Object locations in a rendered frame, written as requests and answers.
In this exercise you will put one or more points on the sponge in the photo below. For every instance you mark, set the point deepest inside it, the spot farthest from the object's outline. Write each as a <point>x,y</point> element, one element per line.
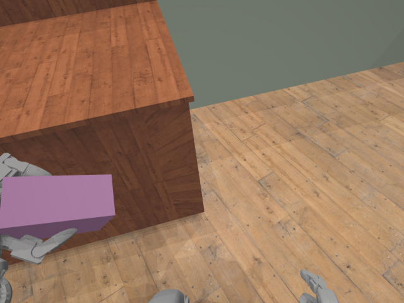
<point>43,206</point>

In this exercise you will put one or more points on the right robot hand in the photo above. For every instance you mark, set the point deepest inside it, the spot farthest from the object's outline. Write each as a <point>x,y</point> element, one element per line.
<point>318,286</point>

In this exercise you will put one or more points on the left robot hand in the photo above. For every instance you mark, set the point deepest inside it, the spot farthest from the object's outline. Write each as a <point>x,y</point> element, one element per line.
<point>28,248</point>

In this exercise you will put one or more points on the robot left thigh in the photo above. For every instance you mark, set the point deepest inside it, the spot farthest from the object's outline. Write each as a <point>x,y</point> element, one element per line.
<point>169,296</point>

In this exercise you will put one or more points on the robot left forearm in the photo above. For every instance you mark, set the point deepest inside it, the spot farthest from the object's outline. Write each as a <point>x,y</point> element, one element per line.
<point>5,287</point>

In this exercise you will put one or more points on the table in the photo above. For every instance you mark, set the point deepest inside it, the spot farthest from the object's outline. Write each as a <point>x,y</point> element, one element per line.
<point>95,87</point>

